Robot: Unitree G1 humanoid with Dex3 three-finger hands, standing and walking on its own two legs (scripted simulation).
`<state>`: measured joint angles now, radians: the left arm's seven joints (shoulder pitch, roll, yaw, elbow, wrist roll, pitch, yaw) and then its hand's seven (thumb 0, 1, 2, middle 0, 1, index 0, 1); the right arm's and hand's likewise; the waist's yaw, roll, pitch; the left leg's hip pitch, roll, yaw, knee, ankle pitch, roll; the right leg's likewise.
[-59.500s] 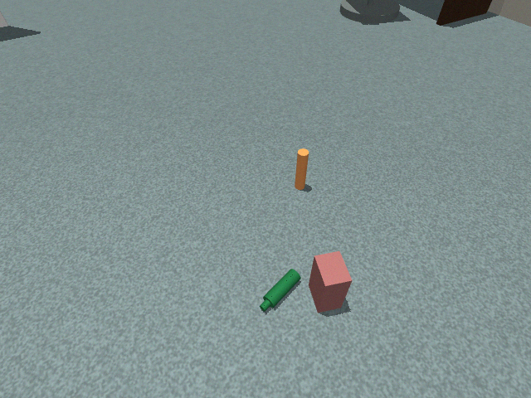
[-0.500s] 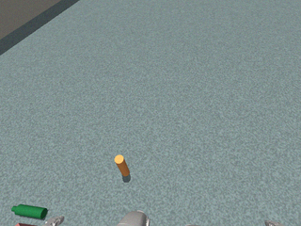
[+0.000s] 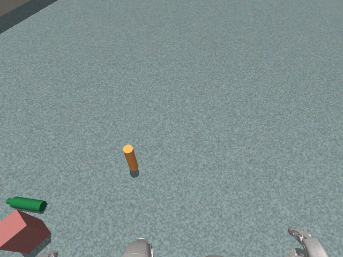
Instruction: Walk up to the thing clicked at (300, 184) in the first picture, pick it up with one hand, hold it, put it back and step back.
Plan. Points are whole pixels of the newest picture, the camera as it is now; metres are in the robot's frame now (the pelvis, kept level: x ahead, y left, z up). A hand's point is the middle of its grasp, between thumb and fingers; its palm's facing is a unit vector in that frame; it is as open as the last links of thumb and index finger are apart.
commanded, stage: step back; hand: left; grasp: from the side
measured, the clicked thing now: (131, 158) +0.65 +0.26 -0.64
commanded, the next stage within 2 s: stand in 1.86 s
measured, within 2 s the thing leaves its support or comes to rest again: neither
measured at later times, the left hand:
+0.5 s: hand out of the picture -0.06 +0.26 -0.14, palm faces +0.08 -0.92 -0.39, open 7.3 cm
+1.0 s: hand out of the picture -0.27 +0.25 -0.14, palm faces +0.11 -0.90 -0.42, open 7.4 cm
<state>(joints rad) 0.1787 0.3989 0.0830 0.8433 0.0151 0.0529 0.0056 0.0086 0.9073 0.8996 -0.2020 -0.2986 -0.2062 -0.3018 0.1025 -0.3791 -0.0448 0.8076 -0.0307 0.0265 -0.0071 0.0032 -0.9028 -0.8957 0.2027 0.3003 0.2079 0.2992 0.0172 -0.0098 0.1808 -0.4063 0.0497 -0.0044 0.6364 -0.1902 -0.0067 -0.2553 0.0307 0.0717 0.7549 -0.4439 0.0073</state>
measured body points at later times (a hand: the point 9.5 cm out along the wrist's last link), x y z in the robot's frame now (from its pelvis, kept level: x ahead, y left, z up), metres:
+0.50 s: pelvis -0.17 -0.02 +0.01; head -0.12 +0.00 +0.45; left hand -0.07 +0.31 -0.11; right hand -0.07 -0.32 -0.11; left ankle -0.15 +0.10 -0.72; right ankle -0.14 -0.15 -0.65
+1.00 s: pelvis -0.32 -0.04 +0.00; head -0.30 -0.04 +0.45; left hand -0.28 +0.30 -0.11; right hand -0.23 -0.35 -0.12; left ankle -0.34 +0.08 -0.72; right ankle -0.26 -0.17 -0.72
